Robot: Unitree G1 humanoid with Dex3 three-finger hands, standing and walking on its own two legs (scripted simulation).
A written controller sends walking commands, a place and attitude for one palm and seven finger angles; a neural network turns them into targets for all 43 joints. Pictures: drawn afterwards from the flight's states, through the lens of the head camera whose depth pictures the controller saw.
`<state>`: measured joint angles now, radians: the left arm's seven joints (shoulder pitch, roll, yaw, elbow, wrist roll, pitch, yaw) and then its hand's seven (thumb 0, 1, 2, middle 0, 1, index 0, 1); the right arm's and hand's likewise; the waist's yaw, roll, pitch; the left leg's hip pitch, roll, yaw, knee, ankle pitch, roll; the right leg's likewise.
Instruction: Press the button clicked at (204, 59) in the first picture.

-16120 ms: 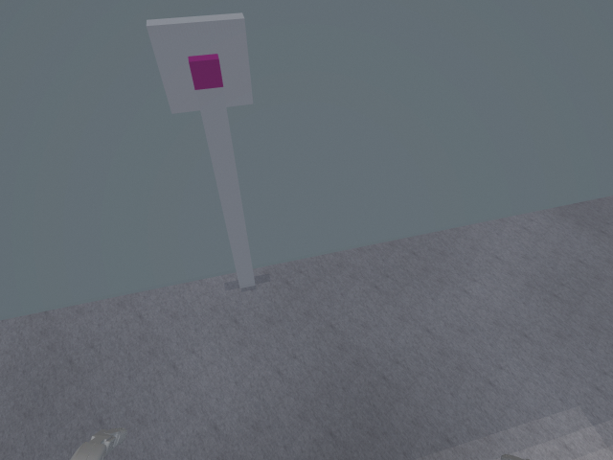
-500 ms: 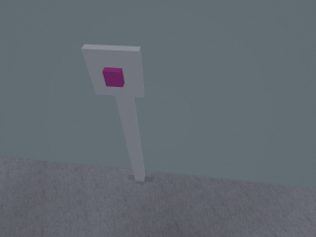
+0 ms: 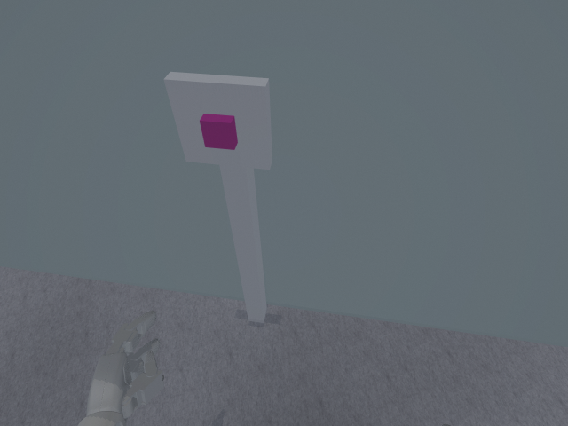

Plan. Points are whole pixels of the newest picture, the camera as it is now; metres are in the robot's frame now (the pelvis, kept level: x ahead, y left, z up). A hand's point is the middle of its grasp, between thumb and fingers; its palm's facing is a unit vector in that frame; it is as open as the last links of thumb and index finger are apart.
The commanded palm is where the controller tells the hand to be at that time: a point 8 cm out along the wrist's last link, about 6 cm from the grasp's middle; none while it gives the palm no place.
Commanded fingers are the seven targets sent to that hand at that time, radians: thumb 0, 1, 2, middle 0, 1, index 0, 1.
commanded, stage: raise the hand and make a fist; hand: left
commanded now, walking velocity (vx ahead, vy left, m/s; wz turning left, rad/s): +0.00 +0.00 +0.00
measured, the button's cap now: (219, 131) +0.59 +0.15 +0.11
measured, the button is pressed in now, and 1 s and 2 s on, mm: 0 0 0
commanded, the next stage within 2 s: aim a knuckle at the button in 1.82 s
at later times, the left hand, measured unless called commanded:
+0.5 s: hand (172, 390) +0.17 +0.15 +0.01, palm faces -0.18 -0.98 -0.10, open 3.7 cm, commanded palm +0.14 +0.23 +0.01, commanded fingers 0.00 0.90 0.90 -1.16 -1.35 -1.16 -1.35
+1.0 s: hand (134, 353) +0.20 +0.19 +0.06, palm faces -0.07 -0.99 -0.08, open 3.1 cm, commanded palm +0.17 +0.25 +0.07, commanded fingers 0.00 0.90 0.90 -1.30 -1.50 -1.30 -1.50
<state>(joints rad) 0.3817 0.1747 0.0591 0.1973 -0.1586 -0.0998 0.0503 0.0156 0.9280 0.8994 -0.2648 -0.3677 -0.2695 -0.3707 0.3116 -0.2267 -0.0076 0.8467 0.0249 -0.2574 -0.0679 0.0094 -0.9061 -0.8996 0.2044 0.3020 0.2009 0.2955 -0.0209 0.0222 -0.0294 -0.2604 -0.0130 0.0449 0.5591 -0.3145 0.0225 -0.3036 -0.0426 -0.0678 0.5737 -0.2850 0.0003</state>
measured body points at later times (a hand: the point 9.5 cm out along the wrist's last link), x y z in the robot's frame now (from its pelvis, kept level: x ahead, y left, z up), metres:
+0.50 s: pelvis -0.04 -0.02 -0.06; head +0.01 -0.02 +0.38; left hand +0.18 +0.21 +0.02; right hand +0.17 -0.23 -0.13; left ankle -0.01 +0.10 -0.73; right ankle +0.01 -0.12 -0.73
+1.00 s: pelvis -0.01 +0.00 -0.03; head +0.01 +0.00 +0.42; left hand +0.20 +0.25 +0.06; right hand +0.18 -0.24 -0.08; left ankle -0.01 +0.10 -0.73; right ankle +0.01 -0.12 -0.73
